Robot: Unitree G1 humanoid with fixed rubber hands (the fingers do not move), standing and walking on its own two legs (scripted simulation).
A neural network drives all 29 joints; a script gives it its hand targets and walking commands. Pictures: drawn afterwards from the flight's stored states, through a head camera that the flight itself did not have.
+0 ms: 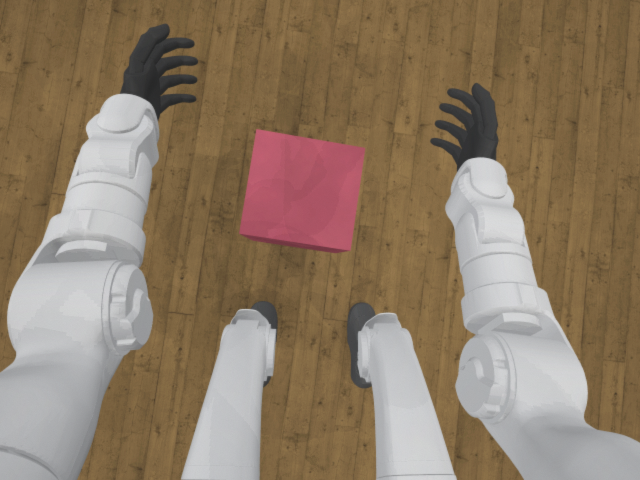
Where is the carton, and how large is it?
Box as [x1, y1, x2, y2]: [239, 129, 364, 252]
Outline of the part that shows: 256,129 239,233 252,240 330,252 350,250 364,148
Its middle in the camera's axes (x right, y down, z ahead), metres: -0.04 -0.08 +0.85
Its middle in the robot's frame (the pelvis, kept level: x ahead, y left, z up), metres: +0.47 +0.02 -0.51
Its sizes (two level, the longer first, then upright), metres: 0.210 0.200 0.250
